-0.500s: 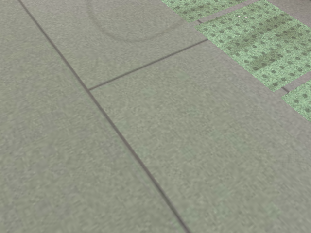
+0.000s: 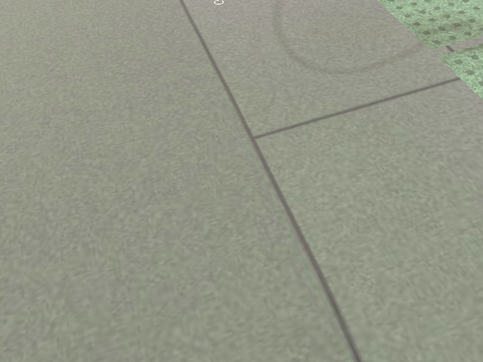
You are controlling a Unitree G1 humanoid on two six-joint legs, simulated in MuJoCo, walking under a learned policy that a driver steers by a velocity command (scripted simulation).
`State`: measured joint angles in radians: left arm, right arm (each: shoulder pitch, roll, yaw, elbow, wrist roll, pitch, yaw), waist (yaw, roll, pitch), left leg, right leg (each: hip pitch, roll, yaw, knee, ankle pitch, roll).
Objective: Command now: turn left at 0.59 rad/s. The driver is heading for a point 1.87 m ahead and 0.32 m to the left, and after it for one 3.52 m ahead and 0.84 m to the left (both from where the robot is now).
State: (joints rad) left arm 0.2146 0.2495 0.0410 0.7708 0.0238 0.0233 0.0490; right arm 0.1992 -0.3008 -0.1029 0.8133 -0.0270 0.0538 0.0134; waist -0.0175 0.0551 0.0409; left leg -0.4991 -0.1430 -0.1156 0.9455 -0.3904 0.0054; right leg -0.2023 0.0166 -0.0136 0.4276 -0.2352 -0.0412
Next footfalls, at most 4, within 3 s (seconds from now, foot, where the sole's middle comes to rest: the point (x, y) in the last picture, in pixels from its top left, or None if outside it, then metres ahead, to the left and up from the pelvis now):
0.34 left None -0.01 0.12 -0.78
0.88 right None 0.38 0.06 -0.78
1.42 left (153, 318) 0.62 0.33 -0.78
1.96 right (188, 219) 0.96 0.25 -0.78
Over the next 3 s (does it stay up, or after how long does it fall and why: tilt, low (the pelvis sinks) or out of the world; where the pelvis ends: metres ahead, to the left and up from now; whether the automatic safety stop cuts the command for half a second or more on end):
stays up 0.95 0.31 0.00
